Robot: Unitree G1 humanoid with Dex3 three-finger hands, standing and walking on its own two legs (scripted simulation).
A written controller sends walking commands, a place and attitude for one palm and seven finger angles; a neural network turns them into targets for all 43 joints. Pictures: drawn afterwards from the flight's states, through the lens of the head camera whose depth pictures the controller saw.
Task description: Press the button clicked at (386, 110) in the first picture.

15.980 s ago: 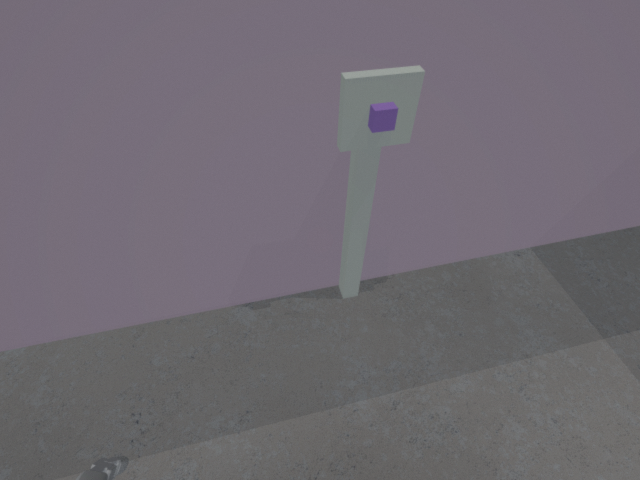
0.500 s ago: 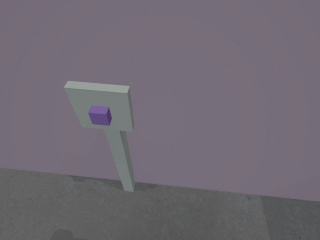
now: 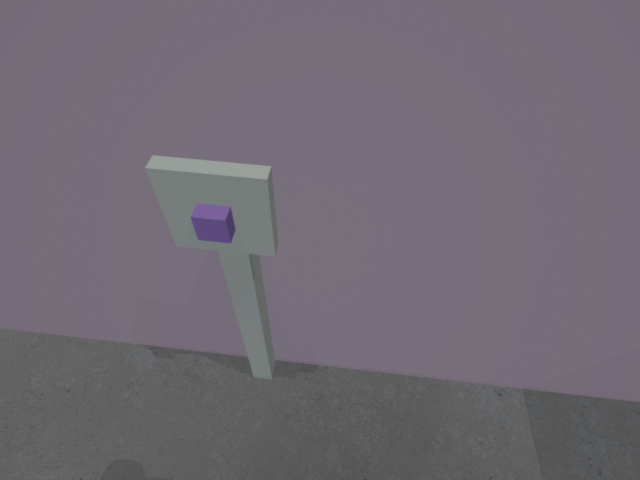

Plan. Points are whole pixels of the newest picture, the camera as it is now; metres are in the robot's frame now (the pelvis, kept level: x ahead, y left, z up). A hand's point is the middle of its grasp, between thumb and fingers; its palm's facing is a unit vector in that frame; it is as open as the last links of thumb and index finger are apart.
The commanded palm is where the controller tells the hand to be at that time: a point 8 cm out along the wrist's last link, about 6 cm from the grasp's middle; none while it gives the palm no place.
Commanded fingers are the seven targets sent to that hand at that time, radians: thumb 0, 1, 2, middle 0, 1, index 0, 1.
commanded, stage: look again from close up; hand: left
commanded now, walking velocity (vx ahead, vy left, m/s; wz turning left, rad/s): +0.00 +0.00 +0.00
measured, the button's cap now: (214, 222) +0.47 +0.20 +0.02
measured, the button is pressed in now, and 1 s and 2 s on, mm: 0 0 0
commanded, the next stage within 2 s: raise the hand and make a fist in 0.16 s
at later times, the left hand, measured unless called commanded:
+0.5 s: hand (179, 417) +0.19 +0.18 -0.01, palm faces +0.15 -0.98 -0.09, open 6.6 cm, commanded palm +0.10 +0.22 -0.06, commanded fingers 0.00 0.90 0.90 -0.56 -0.69 -0.56 -0.69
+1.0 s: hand (190, 465) +0.15 +0.16 -0.04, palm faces -0.19 -0.98 -0.03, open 3.4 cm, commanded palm +0.11 +0.24 -0.03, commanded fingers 0.00 0.90 0.90 -1.25 -1.44 -1.25 -1.44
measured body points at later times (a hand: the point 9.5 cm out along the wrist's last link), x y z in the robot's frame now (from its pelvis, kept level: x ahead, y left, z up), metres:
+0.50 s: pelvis -0.04 +0.01 -0.02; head -0.03 -0.01 +0.43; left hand +0.17 +0.23 +0.00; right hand +0.10 -0.25 -0.12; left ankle -0.04 +0.13 -0.74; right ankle -0.04 -0.10 -0.74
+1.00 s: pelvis -0.08 +0.01 -0.09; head -0.02 +0.02 +0.35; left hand +0.15 +0.22 -0.04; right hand +0.11 -0.19 -0.17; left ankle -0.04 +0.13 -0.74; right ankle -0.04 -0.10 -0.74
